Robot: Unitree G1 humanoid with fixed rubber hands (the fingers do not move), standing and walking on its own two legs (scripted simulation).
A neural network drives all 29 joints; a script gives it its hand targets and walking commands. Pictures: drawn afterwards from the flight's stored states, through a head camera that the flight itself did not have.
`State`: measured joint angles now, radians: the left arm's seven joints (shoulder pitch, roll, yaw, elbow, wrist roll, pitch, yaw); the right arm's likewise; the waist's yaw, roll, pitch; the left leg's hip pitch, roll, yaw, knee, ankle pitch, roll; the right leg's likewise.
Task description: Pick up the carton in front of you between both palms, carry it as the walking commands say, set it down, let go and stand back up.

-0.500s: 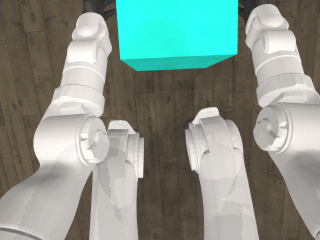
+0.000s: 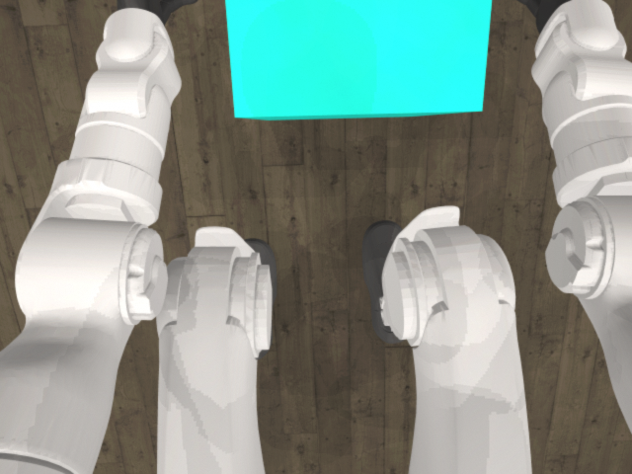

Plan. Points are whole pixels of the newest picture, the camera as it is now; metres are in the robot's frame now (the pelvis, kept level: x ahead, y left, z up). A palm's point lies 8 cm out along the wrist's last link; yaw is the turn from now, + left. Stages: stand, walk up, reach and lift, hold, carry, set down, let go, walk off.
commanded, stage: set down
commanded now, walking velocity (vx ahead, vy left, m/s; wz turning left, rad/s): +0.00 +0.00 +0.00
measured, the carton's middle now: (346, 21) +0.52 -0.07 -0.24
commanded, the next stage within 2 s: let go in 1.06 s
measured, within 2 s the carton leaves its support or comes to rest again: neither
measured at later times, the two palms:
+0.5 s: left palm out of the picture +0.55 +0.11 -0.02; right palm out of the picture +0.51 -0.27 -0.02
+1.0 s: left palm out of the picture +0.54 +0.12 +0.13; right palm out of the picture +0.51 -0.28 +0.13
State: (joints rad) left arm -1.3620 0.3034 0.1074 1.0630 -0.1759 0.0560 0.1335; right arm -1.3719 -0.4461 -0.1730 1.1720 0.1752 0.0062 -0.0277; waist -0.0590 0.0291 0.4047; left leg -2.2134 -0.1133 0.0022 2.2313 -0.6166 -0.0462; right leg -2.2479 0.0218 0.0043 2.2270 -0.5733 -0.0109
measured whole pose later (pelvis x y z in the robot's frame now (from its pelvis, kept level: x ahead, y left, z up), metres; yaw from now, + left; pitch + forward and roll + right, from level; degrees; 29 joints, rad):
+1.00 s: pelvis +0.03 -0.01 +0.23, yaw -1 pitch +46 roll +2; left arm -1.04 0.17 0.26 0.77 -0.01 0.17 0.11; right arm -1.07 -0.34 -0.30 0.88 0.03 0.14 0.06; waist -0.04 0.02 -0.08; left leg -1.73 -0.07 -0.03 1.36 -0.44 -0.03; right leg -1.77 0.05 0.04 1.36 -0.39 -0.01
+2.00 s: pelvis +0.13 +0.01 +0.41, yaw -4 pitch +2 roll +0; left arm 0.23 0.21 0.04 0.45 0.00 0.05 -0.05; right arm 0.23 -0.21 -0.05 0.45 0.01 0.04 0.07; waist 0.00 0.01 0.03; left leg -0.19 -0.04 -0.05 0.44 -0.27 0.02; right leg -0.22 0.03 0.06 0.42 -0.24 0.00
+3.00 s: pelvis +0.14 +0.00 +0.41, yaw -3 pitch -1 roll +0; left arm 0.15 0.33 0.04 0.85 0.03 0.00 0.02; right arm 0.18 -0.35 -0.02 0.78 -0.03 0.00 -0.03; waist 0.00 0.01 0.01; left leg -0.13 -0.03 -0.06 0.46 -0.30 0.01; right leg -0.15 0.03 0.03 0.45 -0.27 -0.02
